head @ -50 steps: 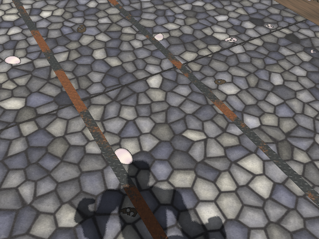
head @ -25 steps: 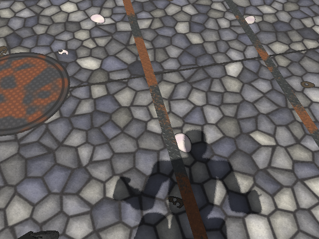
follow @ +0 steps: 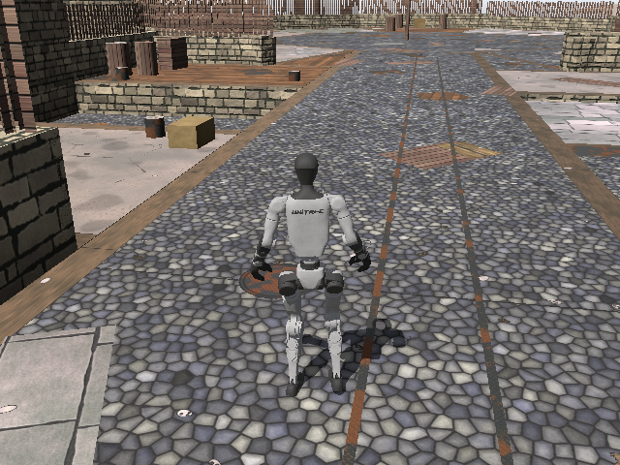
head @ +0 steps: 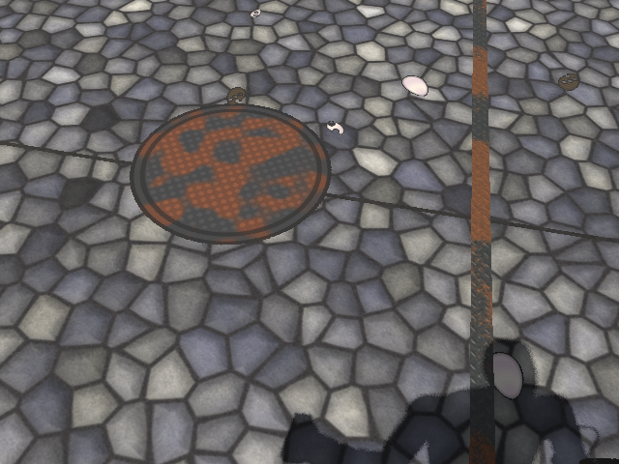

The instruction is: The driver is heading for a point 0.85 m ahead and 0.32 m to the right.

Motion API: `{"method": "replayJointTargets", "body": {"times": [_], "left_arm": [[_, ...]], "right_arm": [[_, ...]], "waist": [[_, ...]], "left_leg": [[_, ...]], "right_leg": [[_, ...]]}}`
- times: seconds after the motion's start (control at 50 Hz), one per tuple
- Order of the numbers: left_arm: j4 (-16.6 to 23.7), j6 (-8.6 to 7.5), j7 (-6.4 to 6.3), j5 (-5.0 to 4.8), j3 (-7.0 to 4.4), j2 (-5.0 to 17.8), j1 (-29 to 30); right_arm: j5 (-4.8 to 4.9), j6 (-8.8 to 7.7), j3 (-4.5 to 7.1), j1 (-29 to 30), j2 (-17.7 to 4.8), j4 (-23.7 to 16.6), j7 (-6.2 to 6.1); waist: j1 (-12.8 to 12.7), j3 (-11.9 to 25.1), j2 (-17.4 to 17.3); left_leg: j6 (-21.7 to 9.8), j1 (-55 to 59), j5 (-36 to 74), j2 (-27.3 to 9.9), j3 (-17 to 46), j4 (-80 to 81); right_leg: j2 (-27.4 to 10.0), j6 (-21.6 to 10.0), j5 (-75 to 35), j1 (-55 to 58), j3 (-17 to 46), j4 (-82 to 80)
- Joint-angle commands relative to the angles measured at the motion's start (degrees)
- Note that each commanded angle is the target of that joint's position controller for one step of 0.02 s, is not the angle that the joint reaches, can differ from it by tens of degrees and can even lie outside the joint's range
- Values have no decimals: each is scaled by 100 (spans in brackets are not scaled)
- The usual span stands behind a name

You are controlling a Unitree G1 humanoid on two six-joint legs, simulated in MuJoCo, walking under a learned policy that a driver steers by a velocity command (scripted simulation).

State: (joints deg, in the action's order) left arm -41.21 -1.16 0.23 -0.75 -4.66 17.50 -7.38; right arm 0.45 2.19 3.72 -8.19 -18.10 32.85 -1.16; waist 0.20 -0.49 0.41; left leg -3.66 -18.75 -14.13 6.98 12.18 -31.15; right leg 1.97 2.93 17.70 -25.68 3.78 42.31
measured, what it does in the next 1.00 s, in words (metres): walks ahead, turning right: right foot, then left foot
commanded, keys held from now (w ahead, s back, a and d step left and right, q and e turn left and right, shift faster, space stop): w+e+shift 0.92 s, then w+q+shift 0.08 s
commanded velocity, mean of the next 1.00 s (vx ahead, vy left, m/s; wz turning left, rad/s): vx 0.84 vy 0.00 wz -0.68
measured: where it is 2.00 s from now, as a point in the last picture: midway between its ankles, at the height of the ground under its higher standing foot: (540, 289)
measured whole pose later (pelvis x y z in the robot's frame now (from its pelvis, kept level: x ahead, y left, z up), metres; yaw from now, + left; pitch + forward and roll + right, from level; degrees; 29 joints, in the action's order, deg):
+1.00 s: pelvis +0.60 -0.26 -0.04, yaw -45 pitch +0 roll -1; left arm -40.7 0.4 1.6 2.0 -2.3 18.5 -7.1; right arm -1.4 -4.0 0.6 -21.2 -14.7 45.2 -0.1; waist 3.3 -4.4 0.3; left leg 0.9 -12.7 -18.3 -4.7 -0.3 -81.5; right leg 9.1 -11.2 16.5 -27.3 -6.6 42.9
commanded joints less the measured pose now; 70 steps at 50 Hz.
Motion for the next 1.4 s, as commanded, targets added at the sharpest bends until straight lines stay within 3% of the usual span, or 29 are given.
{"method": "replayJointTargets", "body": {"times": [0.02,0.1,0.12,0.14,0.2,0.38,0.46,0.48,0.5,0.52,0.56,0.6,0.78,0.84,0.9,0.92,0.94,0.96,1.0,1.12,1.14,1.16,1.22,1.3,1.32,1.34,1.36,1.38,1.4], "left_arm": [[456,-270,102,-100,-49,465,260],[-153,-469,159,-108,-31,414,-1254],[-334,-527,164,-61,-42,618,-1964],[-259,-316,253,481,-243,1526,-1925],[-114,-196,220,240,-174,974,-1627],[-638,-158,38,144,-208,820,-2320],[-500,-278,56,64,-291,1121,-1554],[-396,-369,106,26,-263,1017,-1361],[-85,-428,74,-131,-42,163,-1606],[-31,-322,42,-54,10,344,-1451],[-85,-185,143,191,-16,479,-898],[-32,-57,301,298,15,334,-680],[967,101,671,262,346,170,1248],[851,81,611,229,343,302,958],[-55,48,336,230,-37,1059,-2083],[-139,143,161,42,-277,1437,-1936],[238,202,150,342,-315,2076,-1237],[344,251,41,313,-284,1701,-1554],[79,38,-59,295,-125,1140,-1082],[-389,-482,83,115,137,619,-1052],[-424,-493,97,83,148,575,-972],[-214,-521,-59,-110,157,391,-726],[-552,-365,-287,-41,120,715,-1636],[-602,-202,-299,116,77,728,-1419],[-488,-164,-252,146,65,792,-959],[-357,-153,-184,293,171,332,-1378],[-712,-143,-75,14,337,-195,-2870],[-829,-108,-21,-117,208,531,-2649],[-503,-43,-46,-155,113,810,-1765]], "right_arm": [[-58,-216,138,-317,-814,-189,106],[-45,-401,15,151,-480,-224,84],[-59,-486,-83,459,-109,-398,59],[-435,-480,-48,518,-360,-794,171],[-419,-595,12,891,-627,-581,268],[-244,-534,-234,1762,-127,-710,429],[-210,-637,7,-221,-688,-139,162],[-295,-651,189,-1399,-1152,91,2],[-482,-646,312,-2120,-1681,163,-68],[-450,-582,265,-1511,-1476,145,-75],[-408,-565,66,-975,-628,194,-42],[-370,-630,-15,-1058,-411,431,-28],[-221,-938,-48,-1231,-378,1130,62],[-219,-876,56,-1609,-923,1249,3],[-285,-625,143,-1057,-1287,1011,-20],[-309,-624,94,-984,-895,997,96],[-182,-735,-99,-1753,-448,353,115],[-190,-849,-85,-1095,-825,311,102],[-162,-810,-171,-1030,-647,456,78],[-269,-431,-296,-779,-100,591,224],[-255,-467,-330,-626,14,572,247],[41,-763,-293,147,-8,377,171],[-3,-1043,-312,787,144,196,312],[-58,-999,-18,-566,-451,539,330],[-80,-981,35,-1408,-555,783,276],[-268,-963,60,-1850,-982,929,237],[-453,-964,-78,-1897,-633,930,302],[-277,-886,-15,-1492,-535,749,310],[-107,-808,-40,-695,-441,603,284]], "waist": [[277,214,-1233],[-400,-67,-548],[-552,-120,520],[-484,-651,1956],[-470,-700,359],[-792,-418,848],[408,578,496],[1029,1299,4],[1054,2339,-1643],[666,1795,-1579],[475,422,-407],[287,-130,-624],[-33,-968,-266],[-292,-420,-449],[-1763,1142,-556],[-1420,988,631],[-420,1850,1501],[-922,2158,207],[-244,424,-539],[308,-669,-242],[278,-586,-148],[-95,-442,-203],[-458,-51,-72],[409,554,675],[1003,769,638],[833,1550,-814],[366,2971,-1567],[592,3120,-652],[413,2032,-201]], "left_leg": [[-906,186,-2670,-1723,1660,1458],[-522,-581,-2407,-1287,519,274],[-129,-1294,-1659,-688,-446,-1686],[122,-3461,-2153,-108,-1242,-2419],[387,-3252,-404,-809,-731,-2633],[707,-1629,140,-373,-1327,-462],[358,2147,290,-311,-1213,282],[151,3741,-533,-1086,-618,222],[-210,4927,-3621,-2982,2153,1163],[-347,3902,-4206,-3294,3521,1760],[-346,2604,-2615,-2833,1802,1676],[-259,1952,-1487,-2430,633,1995],[122,1137,2547,-1848,-2522,2750],[244,1821,6821,-1940,-2798,1631],[178,793,6889,-2135,-2560,-2490],[367,-775,773,-1003,-2510,-4808],[543,-2768,-1527,-630,-1708,-6680],[443,-3064,-729,-809,-913,-6575],[355,-2648,-322,-1430,-992,-5424],[471,-1227,152,-1496,-1454,-2793],[406,-970,748,-1359,-1622,-2095],[494,-1025,1342,-1197,-1493,-1429],[482,-851,3201,-559,-1752,290],[173,831,3061,-140,-1542,315],[24,1634,3558,-436,-1366,599],[-682,3322,6370,-1776,-340,-248],[-2046,4811,6843,-3336,2199,-270],[-1966,4253,5351,-3123,2295,291],[-1680,3111,3668,-2851,1681,646]], "right_leg": [[-243,-323,273,275,-329,-279],[-313,-903,465,1684,-154,-1425],[-1099,-1281,1574,2094,1482,-2223],[-1977,-1915,3337,2708,4597,-3613],[-1592,-1688,2300,2470,3441,-3418],[-779,-1632,-361,2158,2352,-3116],[-501,-1106,-3395,865,1910,-1286],[-97,-949,-2868,-69,1485,342],[574,-855,813,-1343,794,2225],[182,-912,832,-1833,481,3094],[-412,-918,37,-1985,188,3173],[-673,-823,-95,-1976,94,2996],[-593,-957,-1621,-1474,-1017,948],[158,-1302,-1368,-179,-1636,369],[503,-1767,-653,3438,-944,-143],[33,-1843,-182,4407,38,-572],[-1781,-2867,-400,5709,3404,-1402],[-1825,-2822,548,5453,3917,-2303],[-1675,-2258,175,3140,2851,-2757],[-654,-1652,-5629,833,250,-2930],[-339,-1438,-5743,856,-121,-2914],[-301,-1317,-4946,980,-69,-2803],[-448,-1065,-4528,2086,-60,-2799],[-566,-687,-5331,2405,129,-1340],[-416,-531,-5118,2141,7,-137],[185,-184,-1663,910,-74,2457],[886,72,2334,-340,960,4389],[587,-23,1876,-319,1390,4630],[247,-69,1546,-560,1034,4246]]}}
